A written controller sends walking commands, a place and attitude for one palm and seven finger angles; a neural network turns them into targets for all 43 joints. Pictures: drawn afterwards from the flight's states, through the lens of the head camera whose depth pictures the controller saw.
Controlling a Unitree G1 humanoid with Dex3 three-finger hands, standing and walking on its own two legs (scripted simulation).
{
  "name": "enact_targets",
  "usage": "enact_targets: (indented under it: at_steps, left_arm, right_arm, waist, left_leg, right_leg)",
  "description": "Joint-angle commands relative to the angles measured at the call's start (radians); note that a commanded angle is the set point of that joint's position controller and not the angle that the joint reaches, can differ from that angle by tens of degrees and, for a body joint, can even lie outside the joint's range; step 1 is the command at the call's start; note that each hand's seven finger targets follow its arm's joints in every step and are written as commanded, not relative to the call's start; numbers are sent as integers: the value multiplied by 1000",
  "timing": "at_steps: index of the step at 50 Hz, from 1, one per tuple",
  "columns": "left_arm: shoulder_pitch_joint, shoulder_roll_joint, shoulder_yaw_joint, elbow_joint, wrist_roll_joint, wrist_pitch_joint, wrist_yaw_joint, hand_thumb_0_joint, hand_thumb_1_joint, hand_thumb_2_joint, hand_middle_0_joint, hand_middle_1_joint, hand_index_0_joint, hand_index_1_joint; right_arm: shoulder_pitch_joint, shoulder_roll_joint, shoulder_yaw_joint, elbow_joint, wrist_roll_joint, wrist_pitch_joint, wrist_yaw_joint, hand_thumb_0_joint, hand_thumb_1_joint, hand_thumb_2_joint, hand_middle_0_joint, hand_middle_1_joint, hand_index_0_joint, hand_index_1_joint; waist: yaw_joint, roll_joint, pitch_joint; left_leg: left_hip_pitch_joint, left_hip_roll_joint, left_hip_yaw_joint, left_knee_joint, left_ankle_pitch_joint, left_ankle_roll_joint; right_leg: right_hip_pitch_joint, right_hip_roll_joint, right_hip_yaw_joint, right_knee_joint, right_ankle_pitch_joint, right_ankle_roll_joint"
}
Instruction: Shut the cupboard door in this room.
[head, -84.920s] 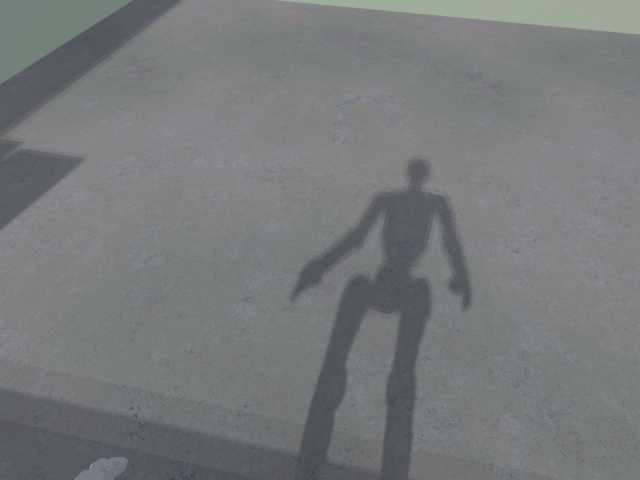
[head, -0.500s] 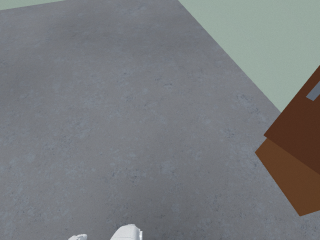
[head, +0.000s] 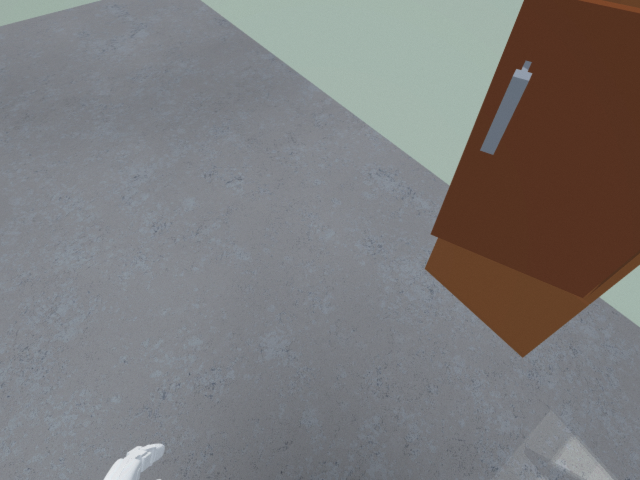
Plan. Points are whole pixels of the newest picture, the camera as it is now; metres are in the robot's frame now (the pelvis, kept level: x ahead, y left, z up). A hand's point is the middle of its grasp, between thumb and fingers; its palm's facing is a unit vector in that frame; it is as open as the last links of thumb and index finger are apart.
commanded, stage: turn to face it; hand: left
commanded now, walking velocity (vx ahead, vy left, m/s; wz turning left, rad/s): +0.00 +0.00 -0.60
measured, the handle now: (506, 108) +0.69 -0.29 +0.07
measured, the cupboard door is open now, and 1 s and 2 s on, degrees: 22 22 22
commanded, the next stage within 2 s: take the last steps up to it in 0.70 s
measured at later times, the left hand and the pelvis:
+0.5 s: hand (186, 468) +0.15 +0.20 -0.17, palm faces -0.23 -0.95 -0.20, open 7.3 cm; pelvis +0.02 +0.02 +0.00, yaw -16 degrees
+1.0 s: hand (230, 456) +0.17 +0.14 -0.16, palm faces -0.39 -0.90 -0.20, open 7.3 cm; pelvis +0.04 +0.00 +0.01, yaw -24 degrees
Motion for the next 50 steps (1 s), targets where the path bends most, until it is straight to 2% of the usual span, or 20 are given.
enact_targets:
  at_steps: [1, 2, 4, 7, 14, 17, 18, 20, 21, 24, 26, 32, 35, 36, 38, 39, 41, 44, 48, 50]
  left_arm:
    - [187, 257, 52, -26, 9, -56, 31, 0, 900, 900, -200, -300, -200, -300]
    - [221, 280, 48, -21, -7, -53, 39, 0, 900, 900, -200, -300, -200, -300]
    - [122, 217, 46, -39, -6, -55, 60, 0, 900, 900, -200, -300, -200, -300]
    - [56, 163, 24, -64, -6, -61, 56, 0, 900, 900, -200, -300, -200, -300]
    - [65, 191, 36, -54, 7, -54, 49, 0, 900, 900, -200, -300, -200, -300]
    - [30, 180, 38, -56, -1, -45, 50, 0, 900, 900, -200, -300, -200, -300]
    - [15, 158, 32, -60, -7, -41, 50, 0, 900, 900, -200, -300, -200, -300]
    - [62, 63, 14, -88, -17, -34, 37, 0, 900, 900, -200, -300, -200, -300]
    - [41, 96, 17, -84, -2, -28, 36, 0, 900, 900, -200, -300, -200, -300]
    - [51, 84, 28, -42, 1, -24, 17, 0, 900, 900, -200, -300, -200, -300]
    - [45, 57, 20, -36, -3, -18, 14, 0, 900, 900, -200, -300, -200, -300]
    - [11, 19, -1, -34, -3, -22, 19, 0, 900, 900, -200, -300, -200, -300]
    - [76, 32, 0, -6, -5, -34, 26, 0, 900, 900, -200, -300, -200, -300]
    - [127, 58, 6, 9, -2, -39, 30, 0, 900, 900, -200, -300, -200, -300]
    - [163, 205, 29, 28, 10, -56, 47, 0, 900, 900, -200, -300, -200, -300]
    - [184, 212, 26, 28, 0, -52, 52, 0, 900, 900, -200, -300, -200, -300]
    - [127, 151, 22, 37, 3, -66, 66, 0, 900, 900, -200, -300, -200, -300]
    - [78, 114, 14, 29, 3, -70, 62, 0, 900, 900, -200, -300, -200, -300]
    - [79, 132, 22, 43, 9, -76, 46, 0, 900, 900, -200, -300, -200, -300]
    - [59, 121, 23, 48, 3, -73, 39, 0, 900, 900, -200, -300, -200, -300]
  right_arm:
    - [-67, -86, -37, -127, 13, -7, 5, 0, -900, -900, 200, 300, 200, 300]
    - [-107, -118, -31, -144, 10, 8, -4, 0, -900, -900, 200, 300, 200, 300]
    - [-106, -131, -37, -119, 12, 5, -14, 0, -900, -900, 200, 300, 200, 300]
    - [-64, -112, -36, -77, 9, 9, -1, 0, -900, -900, 200, 300, 200, 300]
    - [-72, -93, -33, -97, 17, 2, 1, 0, -900, -900, 200, 300, 200, 300]
    - [5, -92, -29, -76, 21, -12, -11, 0, -900, -900, 200, 300, 200, 300]
    - [54, -109, -31, -58, 20, -21, -14, 0, -900, -900, 200, 300, 200, 300]
    - [90, -262, -52, -70, -4, -29, -20, 0, -900, -900, 200, 300, 200, 300]
    - [83, -251, -47, -72, -10, -28, -25, 0, -900, -900, 200, 300, 200, 300]
    - [-28, -172, -25, -94, -10, -32, -29, 0, -900, -900, 200, 300, 200, 300]
    - [-10, -162, -26, -74, -10, -30, -31, 0, -900, -900, 200, 300, 200, 300]
    - [59, -180, -44, -9, -9, -17, -21, 0, -900, -900, 200, 300, 200, 300]
    - [38, -178, -48, 2, -1, -12, -16, 0, -900, -900, 200, 300, 200, 300]
    - [23, -169, -50, -1, 6, -10, -13, 0, -900, -900, 200, 300, 200, 300]
    - [-22, -59, -30, -47, 15, -4, -2, 0, -900, -900, 200, 300, 200, 300]
    - [-72, -76, -26, -58, 10, 10, -6, 0, -900, -900, 200, 300, 200, 300]
    - [-21, -84, -28, -15, 10, 8, -15, 0, -900, -900, 200, 300, 200, 300]
    - [0, -68, -27, 7, 3, -3, 1, 0, -900, -900, 200, 300, 200, 300]
    - [-13, -49, -27, -6, -3, -21, 11, 0, -900, -900, 200, 300, 200, 300]
    - [90, -45, -23, 25, -5, -37, 5, 0, -900, -900, 200, 300, 200, 300]
  waist:
    - [96, -360, -153]
    - [114, -272, -145]
    - [64, -307, -165]
    - [13, -185, -172]
    - [20, -177, -137]
    - [-17, -183, -158]
    - [-40, -138, -168]
    - [-33, 290, -173]
    - [-44, 201, -144]
    - [14, 140, -105]
    - [5, 129, -133]
    - [-30, 174, -150]
    - [10, 149, -155]
    - [33, 92, -166]
    - [54, -288, -113]
    - [78, -186, -99]
    - [32, -307, -137]
    - [3, -214, -134]
    - [8, -206, -46]
    - [-39, -166, -59]
  left_leg:
    - [-373, -83, -16, 381, -302, -43]
    - [-390, -83, -173, 519, -315, -36]
    - [-457, -61, -241, 602, -203, -42]
    - [-340, -73, -212, 539, -69, -62]
    - [-222, -131, -188, 245, -79, -51]
    - [-40, -154, -186, -20, 41, -37]
    - [85, -132, -195, -164, 134, -28]
    - [180, 262, -582, -319, 287, 149]
    - [92, 295, -609, -333, 248, 194]
    - [38, 165, -381, -294, 370, 174]
    - [109, 133, -294, -256, 478, 170]
    - [130, 150, -246, -216, 511, 179]
    - [54, 127, -214, -143, 454, 135]
    - [5, 96, -183, -82, 355, 94]
    - [-302, -119, -64, 230, -249, -18]
    - [-295, -110, -164, 350, -277, -14]
    - [-381, -104, -214, 486, -209, -19]
    - [-303, -95, -168, 437, -118, -32]
    - [-184, -111, -130, 165, -103, -15]
    - [18, -139, -90, -38, 13, -9]
  right_leg:
    - [370, -351, 466, -367, 538, -177]
    - [285, -399, 496, -362, 590, -248]
    - [316, -317, 457, -334, 570, -245]
    - [223, -217, 301, -302, 608, -208]
    - [141, -202, 400, -319, 410, -221]
    - [68, -164, 419, -242, 427, -171]
    - [-1, -117, 378, -185, 368, -122]
    - [-222, 85, 123, 181, -237, -12]
    - [-216, 48, 148, 360, -253, -6]
    - [-211, -3, 113, 484, -119, 13]
    - [-195, -1, 83, 400, -103, 22]
    - [-54, 21, 5, 106, -101, 1]
    - [118, 29, -9, -156, 87, -18]
    - [207, 3, 27, -271, 183, -31]
    - [291, -348, 436, -410, 416, -195]
    - [213, -374, 427, -399, 498, -249]
    - [315, -293, 373, -352, 590, -261]
    - [250, -219, 249, -371, 373, -232]
    - [109, -203, 299, -427, 6, -239]
    - [14, -151, 269, -365, -89, -201]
